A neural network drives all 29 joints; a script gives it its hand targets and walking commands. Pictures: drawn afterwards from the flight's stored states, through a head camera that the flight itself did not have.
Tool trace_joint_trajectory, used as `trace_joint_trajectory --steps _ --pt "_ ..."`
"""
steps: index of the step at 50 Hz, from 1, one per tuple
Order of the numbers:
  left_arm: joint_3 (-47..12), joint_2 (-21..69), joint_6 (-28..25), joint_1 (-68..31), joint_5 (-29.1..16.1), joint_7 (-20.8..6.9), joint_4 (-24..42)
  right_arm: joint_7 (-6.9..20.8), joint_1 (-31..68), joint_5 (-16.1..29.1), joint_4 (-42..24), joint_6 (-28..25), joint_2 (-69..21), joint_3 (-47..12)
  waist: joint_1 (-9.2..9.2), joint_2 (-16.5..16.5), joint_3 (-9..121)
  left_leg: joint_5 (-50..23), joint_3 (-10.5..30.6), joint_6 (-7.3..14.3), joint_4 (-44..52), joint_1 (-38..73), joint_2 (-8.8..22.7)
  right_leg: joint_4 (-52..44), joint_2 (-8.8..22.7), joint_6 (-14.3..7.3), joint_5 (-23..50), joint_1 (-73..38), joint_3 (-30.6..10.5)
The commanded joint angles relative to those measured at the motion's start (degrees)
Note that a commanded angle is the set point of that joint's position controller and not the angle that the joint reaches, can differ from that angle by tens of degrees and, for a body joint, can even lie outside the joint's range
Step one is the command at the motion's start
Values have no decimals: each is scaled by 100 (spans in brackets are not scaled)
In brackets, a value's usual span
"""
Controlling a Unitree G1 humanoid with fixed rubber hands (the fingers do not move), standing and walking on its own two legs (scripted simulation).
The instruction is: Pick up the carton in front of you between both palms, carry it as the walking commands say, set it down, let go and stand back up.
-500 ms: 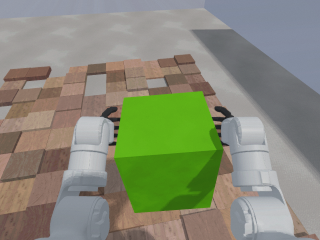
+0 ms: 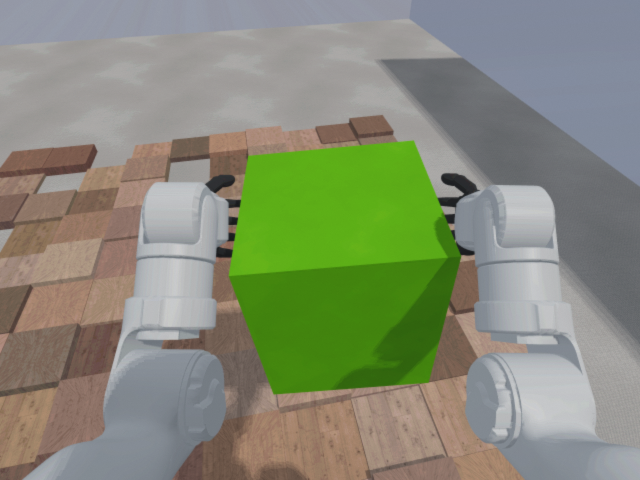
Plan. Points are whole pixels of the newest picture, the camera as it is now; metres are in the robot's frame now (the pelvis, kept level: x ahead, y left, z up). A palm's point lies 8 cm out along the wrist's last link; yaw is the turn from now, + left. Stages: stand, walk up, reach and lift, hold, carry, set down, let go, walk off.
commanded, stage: carry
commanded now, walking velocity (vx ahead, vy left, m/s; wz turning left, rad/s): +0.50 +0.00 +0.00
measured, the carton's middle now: (340, 272) +0.37 -0.02 +0.10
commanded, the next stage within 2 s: none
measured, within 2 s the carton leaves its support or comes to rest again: neither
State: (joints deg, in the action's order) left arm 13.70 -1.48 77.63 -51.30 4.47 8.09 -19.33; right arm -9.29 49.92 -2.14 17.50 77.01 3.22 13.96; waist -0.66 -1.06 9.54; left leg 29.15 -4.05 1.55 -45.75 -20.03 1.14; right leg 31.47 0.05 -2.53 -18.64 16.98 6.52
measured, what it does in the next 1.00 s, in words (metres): walks ahead: left foot, then right foot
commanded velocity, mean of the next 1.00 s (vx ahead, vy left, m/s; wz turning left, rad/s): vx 0.50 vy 0.00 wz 0.00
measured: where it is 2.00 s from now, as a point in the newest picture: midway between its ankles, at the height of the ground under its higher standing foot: (302, 246)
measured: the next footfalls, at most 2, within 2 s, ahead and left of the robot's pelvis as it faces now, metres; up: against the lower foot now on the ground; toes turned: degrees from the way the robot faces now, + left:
left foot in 0.28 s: +0.32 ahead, +0.13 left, -0.01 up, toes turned +5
right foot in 0.68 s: +0.55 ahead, -0.03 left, -0.01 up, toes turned -3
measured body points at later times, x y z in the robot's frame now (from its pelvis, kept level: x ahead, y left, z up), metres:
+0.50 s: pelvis +0.25 +0.07 -0.01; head +0.34 +0.09 +0.43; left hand +0.66 +0.21 +0.07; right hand +0.64 -0.09 +0.08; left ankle +0.27 +0.13 -0.75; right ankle +0.24 -0.06 -0.68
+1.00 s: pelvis +0.59 +0.07 -0.01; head +0.63 +0.08 +0.44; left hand +0.97 +0.26 +0.13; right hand +1.00 -0.04 +0.15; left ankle +0.63 +0.16 -0.72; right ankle +0.50 -0.03 -0.75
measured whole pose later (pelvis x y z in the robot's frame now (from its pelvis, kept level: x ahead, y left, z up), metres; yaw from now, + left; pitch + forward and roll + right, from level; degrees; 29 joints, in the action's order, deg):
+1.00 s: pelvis +0.59 +0.07 -0.01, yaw +0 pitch +3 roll +2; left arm 12.6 -2.4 76.1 -45.3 0.0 11.0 -0.8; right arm -9.1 47.4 -7.1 1.4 71.7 -3.4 15.2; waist 4.1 3.5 -2.8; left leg 16.5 -7.4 -0.1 -39.1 -24.9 -1.9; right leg 29.1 2.4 1.5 -36.6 8.1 2.7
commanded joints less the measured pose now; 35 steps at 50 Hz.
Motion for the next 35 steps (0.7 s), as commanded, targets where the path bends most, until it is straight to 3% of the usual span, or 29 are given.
trace_joint_trajectory --steps 1,2,4,7,9,10,12,13,14,15,16,17,18,19,22,26,29,32,34,35 --pt "-2240 5904 -241 -4367 -2419 -1198 886 1448 4777 2549 -398 -148 -6759 -2601 582 913 1144 665 217 42 -1149 -3410 18 -808 2130 -1348 2673 -3592 -3048" --pt "-2365 5975 -249 -4659 -2556 -1185 1216 1421 4800 2558 -458 -155 -6814 -2579 591 771 1249 351 216 30 -949 -3327 103 -858 2011 -1162 2570 -3582 -2706" --pt "-2570 6098 -235 -5054 -2775 -1162 1730 1326 4741 2532 -627 -118 -6798 -2517 507 963 1394 -557 146 -48 -549 -2796 125 -963 1694 -802 2359 -3293 -2085" --pt "-2693 6211 -158 -5027 -2880 -1172 1956 1209 4475 2360 -767 -30 -6667 -2436 477 1091 1393 -1734 100 -73 110 -2240 126 -925 1357 -600 2672 -2942 -1393" --pt "-2765 6276 -124 -4876 -2857 -1209 1886 1193 4280 2194 -746 7 -6563 -2410 515 943 1208 -2563 46 -3 1109 -1725 111 -857 1181 -478 3025 -2625 -951" --pt "-2812 6307 -123 -4834 -2833 -1232 1845 1207 4161 2116 -712 19 -6522 -2409 506 865 1196 -2880 -170 47 1547 -1208 -5 -816 1077 -378 3182 -2407 -737" --pt "-2900 6367 -152 -4750 -2807 -1280 1750 1267 4094 2001 -655 24 -6489 -2406 335 1031 1307 -3110 -436 179 1915 -257 -176 -427 1049 -248 4047 -2274 -562" --pt "-2955 6390 -164 -4755 -2807 -1300 1709 1309 3987 1957 -549 12 -6490 -2383 59 1052 1584 -3462 -530 255 2051 599 -205 273 941 -85 4496 -2133 -310" --pt "-2990 6390 -178 -4736 -2789 -1320 1639 1356 3906 1929 -466 -15 -6451 -2350 -237 617 1974 -3026 -726 209 2081 1802 -302 1291 679 85 4063 -1628 -5" --pt "-3005 6446 -179 -4854 -2798 -1341 1612 1384 3901 1848 -462 -60 -6356 -2373 -287 -341 2353 -3167 176 494 1591 3399 416 2537 524 233 2393 -70 -178" --pt "-2999 6598 -149 -4865 -2813 -1365 1597 1394 3829 1818 -340 -102 -6314 -2350 -266 -1810 2844 -3674 2061 986 1365 4637 1532 3625 76 356 -1086 1454 -417" --pt "-3017 6551 -146 -4799 -2799 -1366 1518 1424 3502 1878 -276 -114 -6341 -2290 -422 -1700 2744 -3199 2537 1068 1665 4730 1548 4136 -50 362 -1815 2186 -587" --pt "-3036 6698 -193 -4709 -2797 -1370 1475 1465 3637 1948 -516 -154 -6439 -2368 -441 -1294 2616 -2702 2805 1134 2020 4633 1685 4223 23 365 -1684 2669 -635" --pt "-2980 6668 -272 -4649 -2731 -1360 1508 1524 3867 2068 -741 -188 -6645 -2442 -400 -582 2384 -2780 2632 999 2220 4193 1605 3934 135 310 -1192 2625 -637" --pt "-3080 6963 -444 -4438 -2636 -1277 1827 1621 4212 2390 -1398 -337 -7206 -2857 -312 -501 2310 -3039 1874 940 2306 3612 1311 3110 256 284 -454 2306 -651" --pt "-3363 6961 -701 -3907 -2387 -1118 2190 1710 3917 2618 -1803 -529 -7412 -3404 -314 -549 2263 -3023 1364 1041 2422 3559 1055 1871 150 346 -119 2386 -402" --pt "-3584 6759 -856 -3521 -2184 -1077 2370 1766 3582 2708 -1895 -691 -7382 -3825 -263 -597 2129 -3815 915 900 2222 3385 838 943 41 309 922 1906 -221" --pt "-3812 6494 -933 -3366 -2139 -1135 2655 1752 3376 2713 -2042 -821 -7214 -4139 -50 -680 2115 -4559 808 853 1799 3372 981 517 230 105 1514 1505 -300" --pt "-3903 6357 -928 -3335 -2237 -1235 2710 1689 3297 2648 -2037 -862 -7108 -4300 127 -485 2035 -5128 574 749 1441 3002 982 -234 288 -88 1550 767 -289" --pt "-3912 6285 -930 -3302 -2261 -1295 2580 1670 3193 2615 -1960 -847 -7096 -4357 187 114 1962 -5717 30 516 774 2669 529 -805 -176 -105 1980 -84 268"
